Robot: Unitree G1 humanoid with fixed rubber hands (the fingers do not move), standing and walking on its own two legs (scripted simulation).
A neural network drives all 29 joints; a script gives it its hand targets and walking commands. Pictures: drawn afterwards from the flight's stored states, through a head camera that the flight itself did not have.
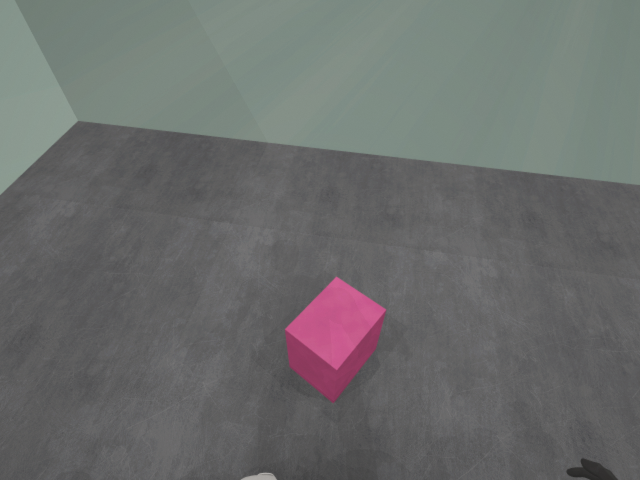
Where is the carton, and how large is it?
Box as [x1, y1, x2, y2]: [285, 277, 385, 402]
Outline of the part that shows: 337,277 285,329 290,367 332,402 336,399 374,350 385,312 384,308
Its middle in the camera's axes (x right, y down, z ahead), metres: +0.04 +0.30 +1.18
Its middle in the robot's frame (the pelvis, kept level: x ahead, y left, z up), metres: +0.61 -0.01 -0.62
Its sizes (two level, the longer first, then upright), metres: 0.231 0.181 0.255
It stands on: the floor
